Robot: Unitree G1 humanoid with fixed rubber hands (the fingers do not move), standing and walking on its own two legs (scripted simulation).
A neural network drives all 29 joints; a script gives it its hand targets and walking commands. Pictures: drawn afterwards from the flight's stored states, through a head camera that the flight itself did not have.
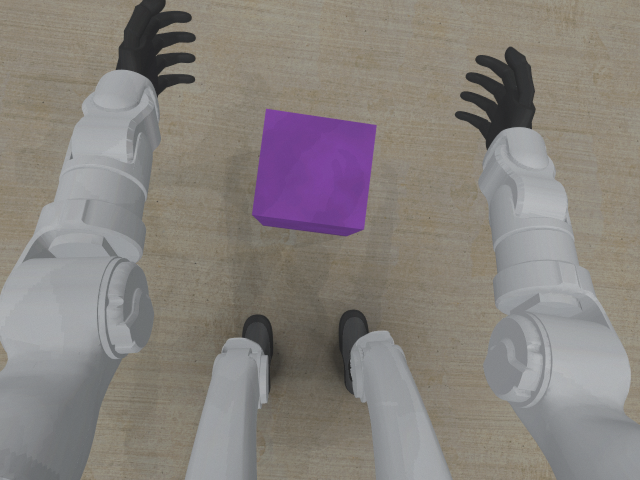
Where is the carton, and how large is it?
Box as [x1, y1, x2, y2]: [252, 109, 376, 235]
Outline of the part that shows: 266,109 252,214 263,225 339,235 348,235 363,229 376,125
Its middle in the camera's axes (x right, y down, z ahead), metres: -0.02 -0.14 +0.85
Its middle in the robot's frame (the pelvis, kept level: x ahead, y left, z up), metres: +0.52 -0.03 -0.53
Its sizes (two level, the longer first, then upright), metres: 0.210 0.200 0.250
